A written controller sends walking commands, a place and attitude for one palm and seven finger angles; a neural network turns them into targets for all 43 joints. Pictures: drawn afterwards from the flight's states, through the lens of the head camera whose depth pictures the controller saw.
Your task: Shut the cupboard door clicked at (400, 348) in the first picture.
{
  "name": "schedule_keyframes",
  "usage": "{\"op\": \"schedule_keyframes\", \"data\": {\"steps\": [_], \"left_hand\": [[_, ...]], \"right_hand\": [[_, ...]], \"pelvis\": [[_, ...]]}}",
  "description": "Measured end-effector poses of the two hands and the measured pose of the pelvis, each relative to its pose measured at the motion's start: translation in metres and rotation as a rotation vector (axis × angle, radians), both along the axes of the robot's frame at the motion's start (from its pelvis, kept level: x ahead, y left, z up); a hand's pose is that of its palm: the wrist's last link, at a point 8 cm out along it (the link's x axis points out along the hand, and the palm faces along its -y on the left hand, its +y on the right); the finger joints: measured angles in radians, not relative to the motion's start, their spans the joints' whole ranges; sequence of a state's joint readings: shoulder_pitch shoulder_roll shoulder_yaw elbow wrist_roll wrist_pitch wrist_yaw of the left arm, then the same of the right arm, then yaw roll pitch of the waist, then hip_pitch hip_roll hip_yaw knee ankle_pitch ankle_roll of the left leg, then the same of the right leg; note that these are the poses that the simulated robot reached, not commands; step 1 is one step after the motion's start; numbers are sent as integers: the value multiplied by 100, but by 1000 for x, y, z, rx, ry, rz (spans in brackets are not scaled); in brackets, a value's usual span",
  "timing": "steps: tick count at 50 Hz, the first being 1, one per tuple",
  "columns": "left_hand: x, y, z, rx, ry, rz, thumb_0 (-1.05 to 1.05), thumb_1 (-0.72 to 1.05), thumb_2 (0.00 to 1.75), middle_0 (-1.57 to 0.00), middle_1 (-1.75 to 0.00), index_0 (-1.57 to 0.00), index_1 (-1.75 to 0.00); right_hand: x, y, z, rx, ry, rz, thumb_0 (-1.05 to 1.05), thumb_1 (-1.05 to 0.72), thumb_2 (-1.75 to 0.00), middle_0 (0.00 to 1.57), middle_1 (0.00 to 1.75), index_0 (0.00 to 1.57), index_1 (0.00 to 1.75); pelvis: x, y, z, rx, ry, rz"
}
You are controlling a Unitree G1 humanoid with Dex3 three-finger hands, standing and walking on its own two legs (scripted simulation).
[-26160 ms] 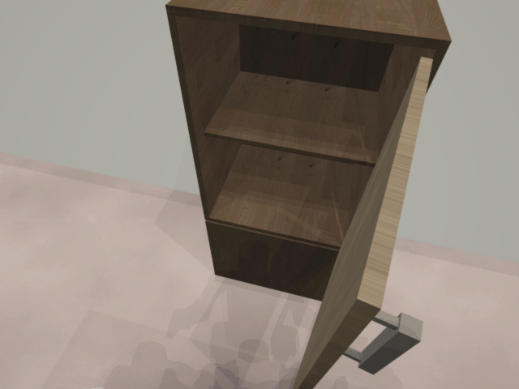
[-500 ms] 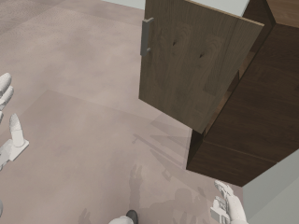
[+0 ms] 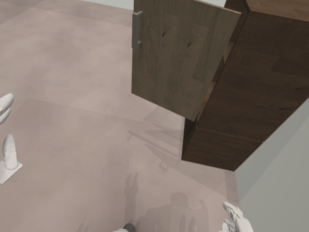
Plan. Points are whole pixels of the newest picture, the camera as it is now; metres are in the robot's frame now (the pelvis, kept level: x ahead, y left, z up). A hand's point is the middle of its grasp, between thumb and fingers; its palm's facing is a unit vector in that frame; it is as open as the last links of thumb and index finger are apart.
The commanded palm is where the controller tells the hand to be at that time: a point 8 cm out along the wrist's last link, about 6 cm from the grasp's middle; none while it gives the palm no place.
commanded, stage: stop stepping back and stand still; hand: left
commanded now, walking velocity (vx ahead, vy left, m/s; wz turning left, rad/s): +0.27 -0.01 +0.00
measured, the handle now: (137, 30) +0.90 +0.12 +0.09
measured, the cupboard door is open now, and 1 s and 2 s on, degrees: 72 72 72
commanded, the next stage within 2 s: let the arm hang, fingers relaxed in 1.34 s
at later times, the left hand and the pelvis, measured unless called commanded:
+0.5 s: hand out of the picture +0.14 +0.32 +0.19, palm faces +0.44 -0.79 -0.42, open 7.4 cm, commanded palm +0.10 +0.35 +0.18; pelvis -0.05 +0.05 +0.00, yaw -2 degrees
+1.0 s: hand out of the picture +0.18 +0.33 +0.16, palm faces +0.43 -0.78 -0.46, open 7.4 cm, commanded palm +0.12 +0.36 +0.18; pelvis -0.02 +0.06 +0.00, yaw +0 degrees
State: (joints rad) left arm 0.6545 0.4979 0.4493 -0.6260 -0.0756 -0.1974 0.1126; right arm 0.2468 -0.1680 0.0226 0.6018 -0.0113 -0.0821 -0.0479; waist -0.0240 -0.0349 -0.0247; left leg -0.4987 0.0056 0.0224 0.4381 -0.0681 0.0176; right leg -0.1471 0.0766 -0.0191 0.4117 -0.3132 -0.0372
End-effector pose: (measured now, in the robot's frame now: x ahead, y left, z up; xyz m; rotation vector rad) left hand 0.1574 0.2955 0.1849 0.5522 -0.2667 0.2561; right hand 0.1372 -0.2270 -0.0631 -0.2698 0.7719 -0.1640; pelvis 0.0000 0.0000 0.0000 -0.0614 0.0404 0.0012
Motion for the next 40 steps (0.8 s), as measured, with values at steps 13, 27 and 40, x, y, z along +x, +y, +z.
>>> {"op": "schedule_keyframes", "data": {"steps": [13, 27, 40], "left_hand": [[-17, 54, -11, -175, -176, 176, 2, 89, 90, -21, -30, -21, -30], [-56, 72, 14, -55, -152, 141, 2, 89, 90, -22, -30, -22, -30], [-32, 65, 3, -21, -23, 56, 2, 89, 90, -21, -30, -21, -30]], "right_hand": [[-41, 16, -17, -29, 12, -55, 2, -90, -89, 20, 30, 21, 30], [-53, 52, -7, -8, 24, -1, 1, -90, -89, 21, 30, 21, 30], [-52, 86, -11, 83, 14, -8, 1, -90, -89, 20, 30, 21, 30]], "pelvis": [[-19, 31, -12, 8, -99, 18], [-44, 62, 0, 37, -63, -20], [-40, 70, 2, 48, -52, -22]]}}
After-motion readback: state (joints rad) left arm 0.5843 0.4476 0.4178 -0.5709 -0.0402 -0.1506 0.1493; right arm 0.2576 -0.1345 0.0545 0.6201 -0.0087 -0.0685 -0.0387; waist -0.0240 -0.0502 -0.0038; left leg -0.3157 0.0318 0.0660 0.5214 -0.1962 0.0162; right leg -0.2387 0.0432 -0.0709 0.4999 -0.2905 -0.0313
